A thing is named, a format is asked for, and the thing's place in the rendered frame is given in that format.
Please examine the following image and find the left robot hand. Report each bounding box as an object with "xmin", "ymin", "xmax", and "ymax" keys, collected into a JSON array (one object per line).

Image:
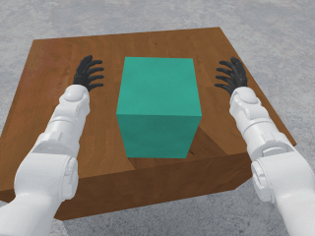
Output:
[{"xmin": 72, "ymin": 55, "xmax": 104, "ymax": 92}]

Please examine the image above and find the carton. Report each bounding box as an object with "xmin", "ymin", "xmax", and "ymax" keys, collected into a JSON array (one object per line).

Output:
[{"xmin": 116, "ymin": 56, "xmax": 202, "ymax": 158}]

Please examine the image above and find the right robot forearm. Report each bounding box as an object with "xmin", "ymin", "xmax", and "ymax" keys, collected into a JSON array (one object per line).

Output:
[{"xmin": 229, "ymin": 87, "xmax": 315, "ymax": 184}]

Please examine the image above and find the pedestal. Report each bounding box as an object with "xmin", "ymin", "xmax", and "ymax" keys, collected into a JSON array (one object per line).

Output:
[{"xmin": 0, "ymin": 27, "xmax": 297, "ymax": 221}]

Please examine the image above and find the robot right upper arm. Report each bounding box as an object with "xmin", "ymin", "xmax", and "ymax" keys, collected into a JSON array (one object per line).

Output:
[{"xmin": 251, "ymin": 151, "xmax": 315, "ymax": 236}]

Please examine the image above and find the right robot hand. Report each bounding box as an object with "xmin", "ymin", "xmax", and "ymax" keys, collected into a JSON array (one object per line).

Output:
[{"xmin": 215, "ymin": 56, "xmax": 248, "ymax": 97}]

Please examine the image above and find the robot left upper arm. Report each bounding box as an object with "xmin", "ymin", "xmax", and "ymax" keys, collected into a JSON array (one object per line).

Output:
[{"xmin": 0, "ymin": 152, "xmax": 79, "ymax": 236}]

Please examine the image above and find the left robot forearm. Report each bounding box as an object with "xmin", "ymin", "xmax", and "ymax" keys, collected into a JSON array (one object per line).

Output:
[{"xmin": 14, "ymin": 85, "xmax": 91, "ymax": 196}]

